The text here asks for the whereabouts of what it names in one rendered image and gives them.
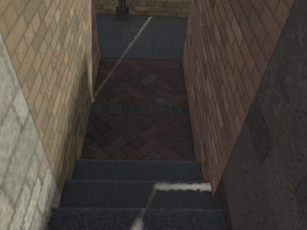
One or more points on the stairs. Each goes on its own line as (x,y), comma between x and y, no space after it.
(109,194)

